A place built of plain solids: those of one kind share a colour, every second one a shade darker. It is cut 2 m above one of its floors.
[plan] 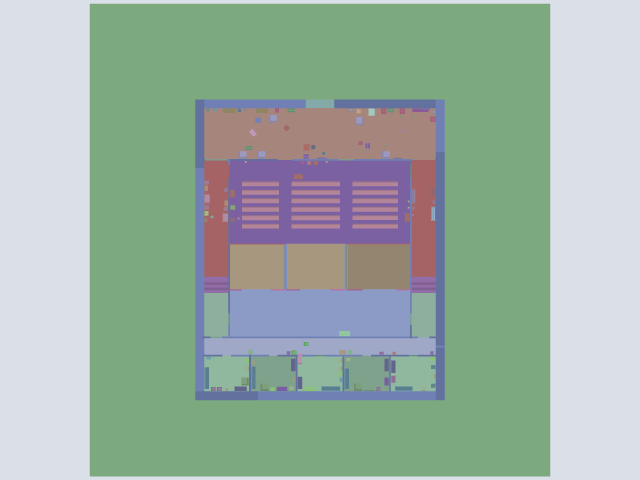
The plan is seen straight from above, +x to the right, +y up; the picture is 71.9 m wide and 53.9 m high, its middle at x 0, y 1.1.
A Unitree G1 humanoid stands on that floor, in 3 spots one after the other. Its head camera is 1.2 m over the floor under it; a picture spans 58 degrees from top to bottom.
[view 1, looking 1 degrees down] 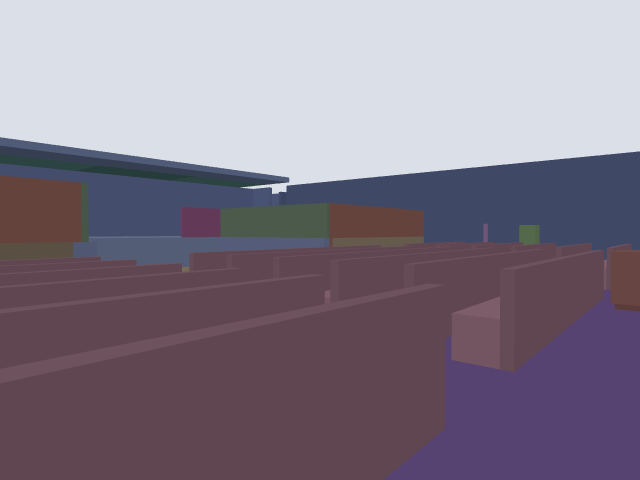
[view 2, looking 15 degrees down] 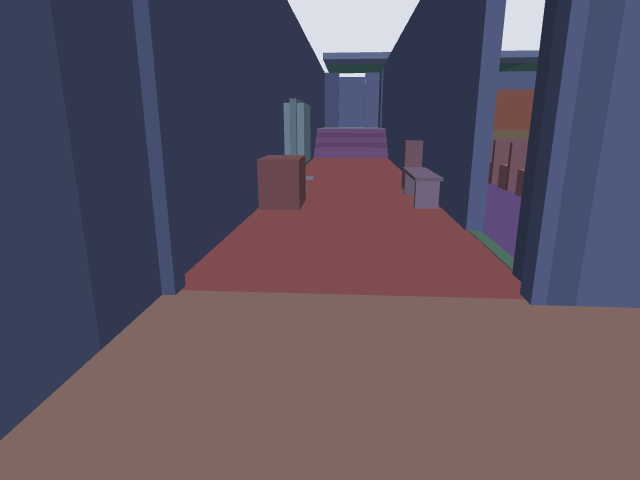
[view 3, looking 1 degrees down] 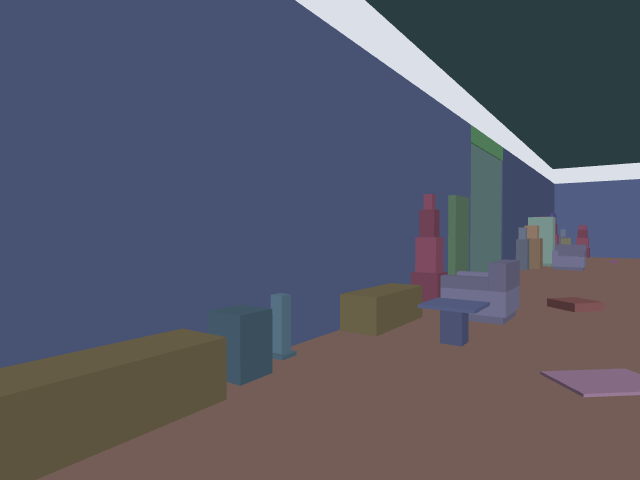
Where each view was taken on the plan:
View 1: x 6.15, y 8.79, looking -140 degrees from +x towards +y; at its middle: floor_tongue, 12.86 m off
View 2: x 11.65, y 13.04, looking -86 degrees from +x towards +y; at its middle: floor_promenade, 4.64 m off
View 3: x -11.65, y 13.04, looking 35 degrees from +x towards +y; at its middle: wall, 4.97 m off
